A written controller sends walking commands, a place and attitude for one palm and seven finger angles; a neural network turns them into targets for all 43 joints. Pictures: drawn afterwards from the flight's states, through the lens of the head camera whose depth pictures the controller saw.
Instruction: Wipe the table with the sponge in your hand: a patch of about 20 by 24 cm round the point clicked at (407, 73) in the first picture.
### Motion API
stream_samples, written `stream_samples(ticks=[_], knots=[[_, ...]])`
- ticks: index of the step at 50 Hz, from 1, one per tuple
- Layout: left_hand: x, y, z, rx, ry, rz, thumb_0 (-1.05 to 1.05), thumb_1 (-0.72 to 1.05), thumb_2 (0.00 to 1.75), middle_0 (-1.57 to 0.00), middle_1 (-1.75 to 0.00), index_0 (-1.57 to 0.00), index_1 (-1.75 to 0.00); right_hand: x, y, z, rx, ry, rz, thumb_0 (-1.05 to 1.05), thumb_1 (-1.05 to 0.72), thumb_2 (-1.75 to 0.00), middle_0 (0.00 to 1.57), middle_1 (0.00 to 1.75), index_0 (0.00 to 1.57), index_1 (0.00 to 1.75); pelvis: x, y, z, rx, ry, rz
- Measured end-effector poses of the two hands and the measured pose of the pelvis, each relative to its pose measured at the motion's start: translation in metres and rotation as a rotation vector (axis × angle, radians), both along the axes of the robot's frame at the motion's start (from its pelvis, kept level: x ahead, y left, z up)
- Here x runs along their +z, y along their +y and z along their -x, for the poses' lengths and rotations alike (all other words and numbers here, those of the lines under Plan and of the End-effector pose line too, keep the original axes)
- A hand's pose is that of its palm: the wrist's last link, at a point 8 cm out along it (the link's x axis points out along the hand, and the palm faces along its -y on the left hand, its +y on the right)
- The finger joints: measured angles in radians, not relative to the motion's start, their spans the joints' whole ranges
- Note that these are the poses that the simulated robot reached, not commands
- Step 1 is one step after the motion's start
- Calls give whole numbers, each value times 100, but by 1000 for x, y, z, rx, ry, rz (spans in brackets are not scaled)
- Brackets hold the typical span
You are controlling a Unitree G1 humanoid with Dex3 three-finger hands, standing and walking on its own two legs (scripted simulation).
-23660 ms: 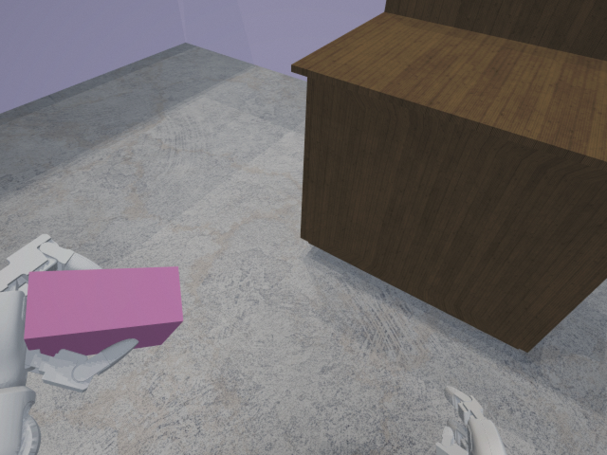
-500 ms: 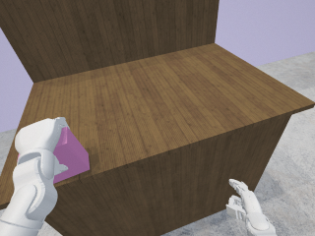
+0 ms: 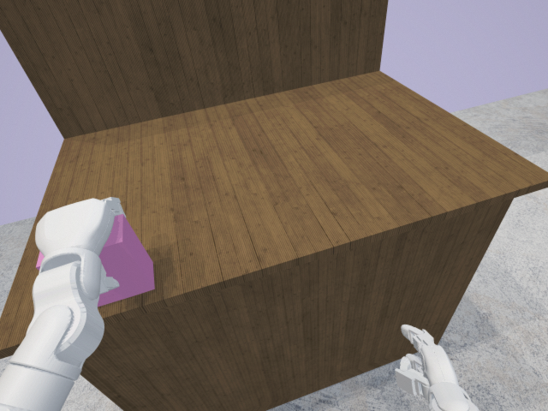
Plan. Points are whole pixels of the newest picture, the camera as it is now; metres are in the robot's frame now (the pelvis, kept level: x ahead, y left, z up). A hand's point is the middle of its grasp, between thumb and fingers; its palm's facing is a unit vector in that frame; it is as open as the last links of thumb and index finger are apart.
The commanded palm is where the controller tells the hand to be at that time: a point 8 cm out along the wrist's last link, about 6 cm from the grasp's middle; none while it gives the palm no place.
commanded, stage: wipe forward along the first lane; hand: left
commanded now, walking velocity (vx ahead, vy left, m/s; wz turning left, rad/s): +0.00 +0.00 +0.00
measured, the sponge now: (108, 271) +0.25 +0.31 +0.09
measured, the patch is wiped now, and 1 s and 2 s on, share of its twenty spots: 0.00 0.10 0.30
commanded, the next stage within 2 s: slide across to the middle lane in 1.46 s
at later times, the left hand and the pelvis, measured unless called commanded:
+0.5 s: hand (102, 227) +0.30 +0.33 +0.14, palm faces -0.01 +0.00 -1.00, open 9.7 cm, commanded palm +0.28 +0.33 +0.17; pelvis +0.00 -0.01 +0.00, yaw +1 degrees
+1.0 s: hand (103, 208) +0.35 +0.36 +0.14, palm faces -0.09 +0.03 -1.00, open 9.7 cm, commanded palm +0.33 +0.36 +0.17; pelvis +0.00 -0.01 -0.01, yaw +1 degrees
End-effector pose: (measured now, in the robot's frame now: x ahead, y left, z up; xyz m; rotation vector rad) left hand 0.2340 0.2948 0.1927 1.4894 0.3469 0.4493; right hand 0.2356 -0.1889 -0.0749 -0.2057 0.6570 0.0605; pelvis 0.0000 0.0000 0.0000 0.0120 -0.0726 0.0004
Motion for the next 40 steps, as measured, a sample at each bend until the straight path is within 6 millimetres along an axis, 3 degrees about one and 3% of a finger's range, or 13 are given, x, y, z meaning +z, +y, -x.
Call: stream_samples(ticks=[21, 40], knots=[[-1, 23, -46, -21, 79, -24, 0, -49, 107, -78, -134, -80, -134, -23, -47, 43, -103, 111, 79, 1, -90, -90, 20, 30, 20, 30, -2, -8, 2, 13, 40, 1], [0, 41, -76, -10, 119, -34, 1, -51, 109, -79, -134, -81, -135, -35, -61, 71, -164, 189, 96, 1, -90, -90, 20, 30, 20, 30, -4, -10, 3, 13, 78, 3]])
